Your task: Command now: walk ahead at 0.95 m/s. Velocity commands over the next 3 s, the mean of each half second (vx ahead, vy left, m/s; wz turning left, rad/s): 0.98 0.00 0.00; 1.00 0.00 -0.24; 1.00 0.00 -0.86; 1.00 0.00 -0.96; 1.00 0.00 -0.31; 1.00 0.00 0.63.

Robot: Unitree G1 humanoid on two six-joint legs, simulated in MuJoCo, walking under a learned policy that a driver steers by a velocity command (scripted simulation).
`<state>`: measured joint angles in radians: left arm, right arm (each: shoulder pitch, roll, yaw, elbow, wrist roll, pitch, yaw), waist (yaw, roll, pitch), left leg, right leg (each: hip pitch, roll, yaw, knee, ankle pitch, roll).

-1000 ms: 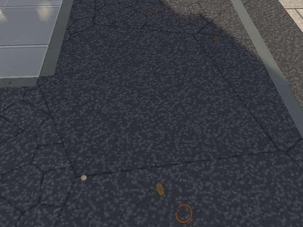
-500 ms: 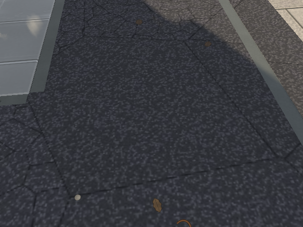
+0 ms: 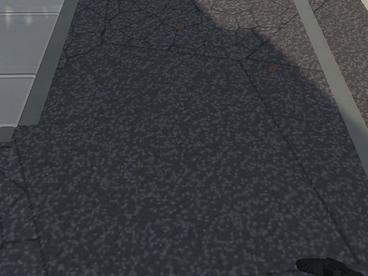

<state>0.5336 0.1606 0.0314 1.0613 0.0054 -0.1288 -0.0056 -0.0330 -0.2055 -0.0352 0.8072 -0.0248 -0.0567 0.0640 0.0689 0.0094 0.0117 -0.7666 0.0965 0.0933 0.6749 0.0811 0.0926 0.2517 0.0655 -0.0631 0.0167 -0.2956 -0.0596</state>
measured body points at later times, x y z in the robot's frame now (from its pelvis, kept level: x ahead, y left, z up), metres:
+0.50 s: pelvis +0.49 +0.02 +0.00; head +0.52 +0.01 +0.44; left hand +0.74 +0.22 -0.08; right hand +0.39 -0.22 -0.14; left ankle +0.28 +0.09 -0.72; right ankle +0.73 -0.10 -0.69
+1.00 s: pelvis +0.99 +0.01 -0.01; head +1.04 +0.00 +0.44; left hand +0.90 +0.26 -0.14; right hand +1.26 -0.21 -0.07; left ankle +1.19 +0.10 -0.72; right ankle +0.75 -0.07 -0.72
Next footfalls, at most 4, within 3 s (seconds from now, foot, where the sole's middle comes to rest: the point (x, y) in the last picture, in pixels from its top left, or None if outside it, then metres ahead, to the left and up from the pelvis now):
0.10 left None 0.32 0.10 -0.76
0.56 right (224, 198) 0.78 -0.08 -0.76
1.02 left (187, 114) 1.23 0.10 -0.76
1.48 right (247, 71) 1.57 -0.20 -0.76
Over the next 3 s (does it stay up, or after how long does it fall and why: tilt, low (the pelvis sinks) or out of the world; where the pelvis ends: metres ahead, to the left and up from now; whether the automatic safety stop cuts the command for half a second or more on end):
stays up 2.20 -1.22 -0.14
